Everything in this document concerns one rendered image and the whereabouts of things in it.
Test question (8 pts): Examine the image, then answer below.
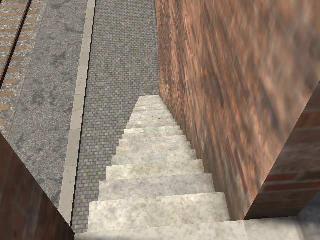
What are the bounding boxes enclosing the stairs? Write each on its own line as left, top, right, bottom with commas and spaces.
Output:
87, 95, 231, 233

